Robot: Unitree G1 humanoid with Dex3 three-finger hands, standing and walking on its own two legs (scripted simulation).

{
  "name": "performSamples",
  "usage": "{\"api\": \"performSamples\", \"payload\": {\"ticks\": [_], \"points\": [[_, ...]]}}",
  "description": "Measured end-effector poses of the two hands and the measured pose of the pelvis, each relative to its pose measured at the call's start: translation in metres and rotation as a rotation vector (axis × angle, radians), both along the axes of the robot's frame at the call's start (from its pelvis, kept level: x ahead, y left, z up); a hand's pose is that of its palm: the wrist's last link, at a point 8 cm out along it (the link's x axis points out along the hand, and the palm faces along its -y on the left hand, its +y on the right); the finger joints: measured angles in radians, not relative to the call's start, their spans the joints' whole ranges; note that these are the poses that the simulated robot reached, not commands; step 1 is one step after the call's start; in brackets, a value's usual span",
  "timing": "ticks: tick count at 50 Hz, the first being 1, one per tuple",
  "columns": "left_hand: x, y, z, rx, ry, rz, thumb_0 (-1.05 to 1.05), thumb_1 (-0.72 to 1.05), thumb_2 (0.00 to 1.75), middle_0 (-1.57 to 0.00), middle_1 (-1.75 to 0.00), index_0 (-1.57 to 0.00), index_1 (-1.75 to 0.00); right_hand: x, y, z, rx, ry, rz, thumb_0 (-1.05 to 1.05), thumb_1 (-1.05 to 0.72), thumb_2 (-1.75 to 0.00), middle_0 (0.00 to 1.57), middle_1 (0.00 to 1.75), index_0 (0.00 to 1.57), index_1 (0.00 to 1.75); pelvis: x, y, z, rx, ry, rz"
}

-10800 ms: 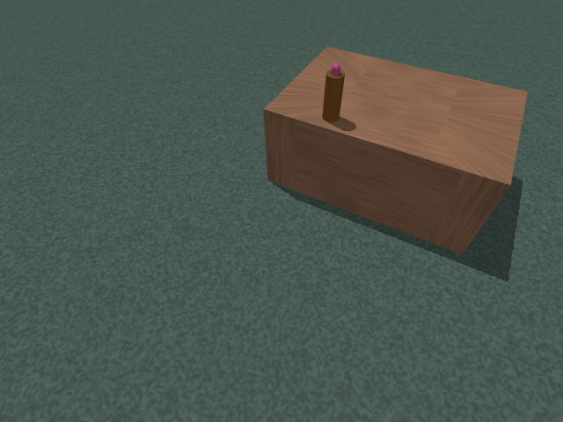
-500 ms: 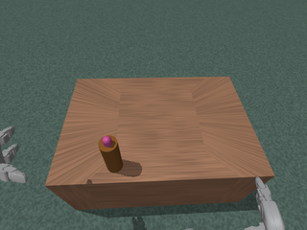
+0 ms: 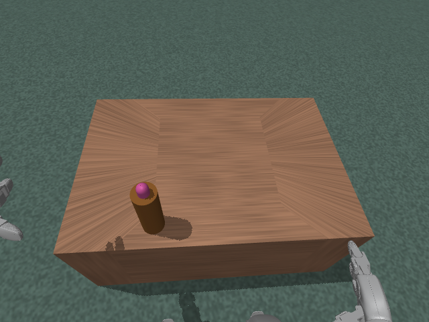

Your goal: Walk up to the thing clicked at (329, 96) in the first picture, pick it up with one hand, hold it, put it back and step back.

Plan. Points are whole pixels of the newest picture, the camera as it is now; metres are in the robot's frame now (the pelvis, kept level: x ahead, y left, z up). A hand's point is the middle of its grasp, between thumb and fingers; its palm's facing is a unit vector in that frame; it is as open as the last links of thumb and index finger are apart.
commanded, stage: approach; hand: left
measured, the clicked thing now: (148, 207) +0.44 +0.16 -0.20
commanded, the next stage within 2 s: close in in 0.52 s
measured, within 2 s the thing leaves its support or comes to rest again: neither
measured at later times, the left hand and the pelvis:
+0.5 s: hand (99, 226) +0.38 +0.27 -0.17, palm faces +0.04 -1.00 +0.05, open 17.7 cm; pelvis -0.04 +0.00 -0.11, yaw -2 degrees
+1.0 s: hand (138, 235) +0.39 +0.19 -0.25, palm faces -0.04 -1.00 +0.06, open 17.7 cm; pelvis -0.07 +0.00 -0.19, yaw -3 degrees
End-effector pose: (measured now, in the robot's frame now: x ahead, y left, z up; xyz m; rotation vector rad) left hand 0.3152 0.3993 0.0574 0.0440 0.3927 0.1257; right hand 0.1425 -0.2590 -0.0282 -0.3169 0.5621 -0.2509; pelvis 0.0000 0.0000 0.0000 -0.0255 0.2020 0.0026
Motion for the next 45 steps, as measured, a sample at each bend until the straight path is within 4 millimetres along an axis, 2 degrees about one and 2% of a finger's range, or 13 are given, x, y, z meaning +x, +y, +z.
{"api": "performSamples", "payload": {"ticks": [3,7,14,19,24,29,33,37,41,45], "points": [[0.006,-0.005,-0.015,-0.025,-0.055,-0.01,-0.01,-0.55,0.01,-0.07,-0.02,-0.06,-0.02,0.002,-0.001,-0.003,-0.012,0.0,0.013,-0.01,0.54,-0.05,0.06,0.06,0.06,0.05,-0.003,0.0,-0.007,-0.001,0.025,0.002],[0.016,-0.02,-0.045,-0.068,-0.148,-0.032,-0.01,-0.56,0.01,-0.06,-0.03,-0.06,-0.03,0.005,-0.003,-0.005,-0.04,-0.008,0.03,-0.01,0.54,-0.05,0.06,0.06,0.06,0.05,-0.007,0.001,-0.019,-0.007,0.069,0.002],[0.031,-0.059,-0.124,-0.137,-0.24,-0.067,-0.01,-0.59,0.03,-0.06,-0.05,-0.06,-0.05,0.0,-0.007,-0.008,-0.119,-0.021,0.052,-0.01,0.55,-0.05,0.06,0.06,0.06,0.05,-0.016,0.0,-0.051,-0.025,0.146,-0.005],[0.035,-0.067,-0.178,-0.127,-0.281,-0.045,-0.01,-0.6,0.04,-0.06,-0.07,-0.06,-0.07,-0.011,-0.016,-0.006,-0.219,-0.021,0.057,-0.01,0.54,-0.05,0.06,0.06,0.06,0.05,-0.026,0.0,-0.076,-0.038,0.199,-0.01],[0.042,-0.071,-0.22,-0.094,-0.326,-0.064,-0.01,-0.61,0.04,-0.07,-0.08,-0.06,-0.08,-0.017,-0.017,-0.015,-0.299,-0.025,0.079,-0.01,0.53,-0.05,0.06,0.06,0.06,0.05,-0.034,0.001,-0.107,-0.052,0.267,-0.013],[0.047,-0.091,-0.265,-0.109,-0.277,-0.125,-0.01,-0.61,0.04,-0.07,-0.07,-0.06,-0.08,-0.019,-0.011,-0.025,-0.336,-0.083,0.106,-0.01,0.53,-0.05,0.06,0.06,0.06,0.05,-0.042,0.003,-0.137,-0.064,0.312,-0.02],[0.045,-0.106,-0.298,-0.118,-0.252,-0.142,-0.01,-0.61,0.04,-0.06,-0.07,-0.06,-0.07,-0.025,-0.007,-0.024,-0.377,-0.136,0.124,-0.01,0.53,-0.05,0.06,0.06,0.07,0.05,-0.05,0.004,-0.159,-0.065,0.325,-0.027],[0.043,-0.115,-0.319,-0.119,-0.306,-0.11,-0.01,-0.61,0.03,-0.06,-0.07,-0.07,-0.06,-0.035,-0.003,-0.018,-0.434,-0.176,0.146,-0.01,0.54,-0.05,0.06,0.06,0.07,0.05,-0.057,0.003,-0.178,-0.063,0.326,-0.03],[0.042,-0.119,-0.322,-0.099,-0.386,-0.081,-0.01,-0.61,0.04,-0.05,-0.07,-0.07,-0.05,-0.042,0.006,-0.013,-0.463,-0.206,0.174,-0.01,0.54,-0.05,0.06,0.06,0.07,0.05,-0.064,0.001,-0.19,-0.062,0.324,-0.025],[0.045,-0.127,-0.321,-0.1,-0.38,-0.093,-0.01,-0.6,0.04,-0.04,-0.07,-0.07,-0.05,-0.044,0.012,-0.012,-0.461,-0.217,0.193,-0.01,0.55,-0.05,0.06,0.06,0.07,0.05,-0.067,0.001,-0.195,-0.068,0.325,-0.017]]}}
